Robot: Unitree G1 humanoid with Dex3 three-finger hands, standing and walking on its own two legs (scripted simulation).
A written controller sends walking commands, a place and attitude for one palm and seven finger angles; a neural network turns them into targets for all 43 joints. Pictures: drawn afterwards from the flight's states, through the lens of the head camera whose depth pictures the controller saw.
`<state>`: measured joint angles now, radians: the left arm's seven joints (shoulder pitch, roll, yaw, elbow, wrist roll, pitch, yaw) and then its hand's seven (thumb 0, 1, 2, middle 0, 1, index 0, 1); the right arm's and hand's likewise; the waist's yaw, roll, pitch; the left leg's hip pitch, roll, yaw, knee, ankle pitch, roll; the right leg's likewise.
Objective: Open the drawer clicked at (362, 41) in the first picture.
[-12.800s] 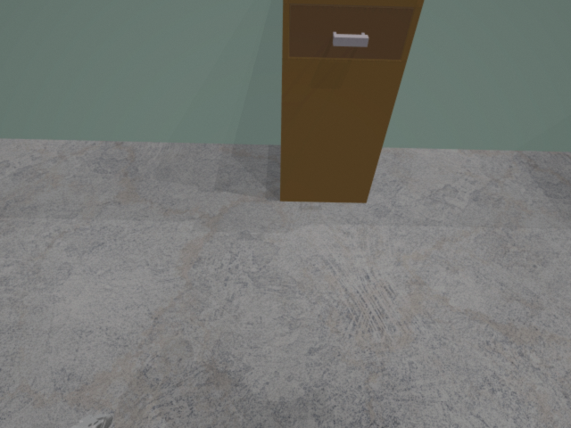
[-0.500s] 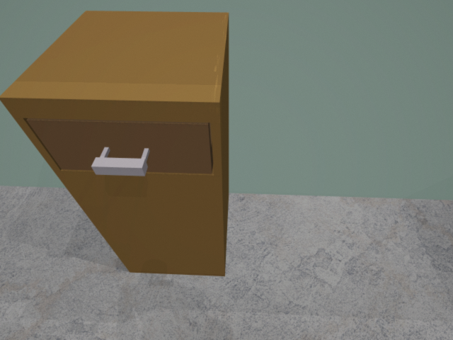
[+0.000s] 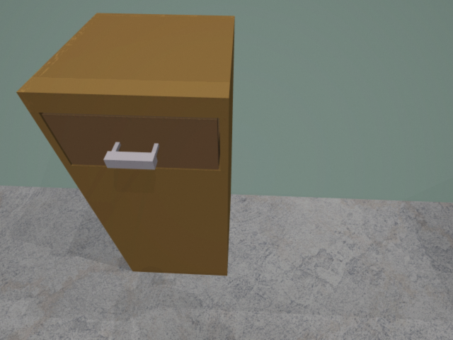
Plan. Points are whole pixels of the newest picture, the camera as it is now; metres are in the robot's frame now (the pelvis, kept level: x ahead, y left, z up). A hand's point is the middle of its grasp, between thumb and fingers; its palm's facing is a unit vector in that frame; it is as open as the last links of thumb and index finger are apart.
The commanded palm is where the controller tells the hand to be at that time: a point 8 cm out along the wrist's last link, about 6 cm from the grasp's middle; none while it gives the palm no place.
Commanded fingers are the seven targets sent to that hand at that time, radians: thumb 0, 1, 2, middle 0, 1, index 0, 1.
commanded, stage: come to a stop and stand still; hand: left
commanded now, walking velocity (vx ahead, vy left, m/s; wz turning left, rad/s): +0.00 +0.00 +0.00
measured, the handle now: (133, 153) +0.49 +0.25 +0.03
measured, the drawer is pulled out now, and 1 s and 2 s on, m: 0.00 0.00 0.00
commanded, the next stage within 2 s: look again from close up in 0.58 s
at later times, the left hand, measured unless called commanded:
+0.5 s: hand out of the picture +0.05 +0.19 -0.17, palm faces +0.01 -0.97 -0.23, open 7.3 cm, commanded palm none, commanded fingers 0.00 0.90 0.90 -0.20 -0.30 -0.20 -0.30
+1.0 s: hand out of the picture +0.03 +0.19 -0.17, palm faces +0.00 -0.98 -0.21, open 7.3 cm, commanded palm none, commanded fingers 0.00 0.90 0.90 -0.20 -0.30 -0.20 -0.30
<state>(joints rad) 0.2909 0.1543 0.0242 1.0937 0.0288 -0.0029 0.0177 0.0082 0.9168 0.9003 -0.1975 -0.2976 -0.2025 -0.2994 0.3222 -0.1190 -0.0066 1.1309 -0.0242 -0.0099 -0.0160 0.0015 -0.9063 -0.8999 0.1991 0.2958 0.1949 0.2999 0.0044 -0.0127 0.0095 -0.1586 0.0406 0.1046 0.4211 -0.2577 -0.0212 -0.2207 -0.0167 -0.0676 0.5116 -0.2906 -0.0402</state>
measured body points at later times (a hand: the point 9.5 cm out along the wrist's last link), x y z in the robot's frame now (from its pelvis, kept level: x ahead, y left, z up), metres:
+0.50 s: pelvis +0.03 +0.01 +0.00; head +0.05 +0.00 +0.45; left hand +0.05 +0.24 -0.16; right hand +0.03 -0.20 -0.17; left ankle -0.02 +0.13 -0.74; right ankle -0.01 -0.09 -0.74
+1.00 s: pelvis +0.03 +0.01 +0.00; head +0.04 +0.01 +0.45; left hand +0.04 +0.24 -0.16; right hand +0.02 -0.20 -0.16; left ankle -0.02 +0.13 -0.74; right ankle -0.01 -0.09 -0.74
